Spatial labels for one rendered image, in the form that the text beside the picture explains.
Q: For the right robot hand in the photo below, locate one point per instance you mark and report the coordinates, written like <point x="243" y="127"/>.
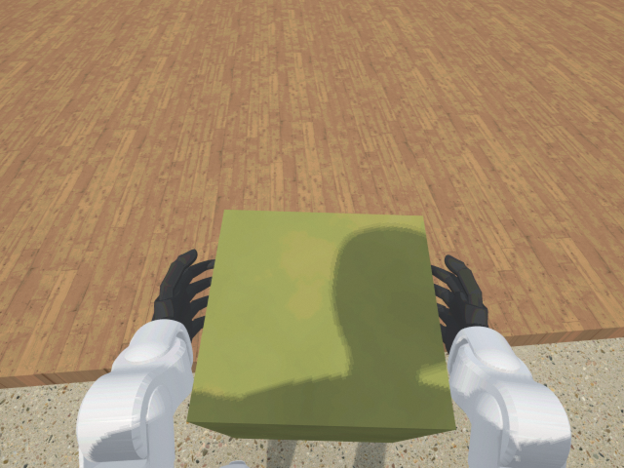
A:
<point x="464" y="300"/>

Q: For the robot right forearm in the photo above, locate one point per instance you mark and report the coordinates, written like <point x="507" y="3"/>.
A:
<point x="515" y="421"/>

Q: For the robot left forearm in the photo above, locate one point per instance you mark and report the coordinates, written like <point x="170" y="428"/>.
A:
<point x="126" y="419"/>

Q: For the left robot hand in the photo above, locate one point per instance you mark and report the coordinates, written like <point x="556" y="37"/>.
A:
<point x="176" y="292"/>

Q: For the carton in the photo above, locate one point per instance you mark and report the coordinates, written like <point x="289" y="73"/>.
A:
<point x="322" y="327"/>

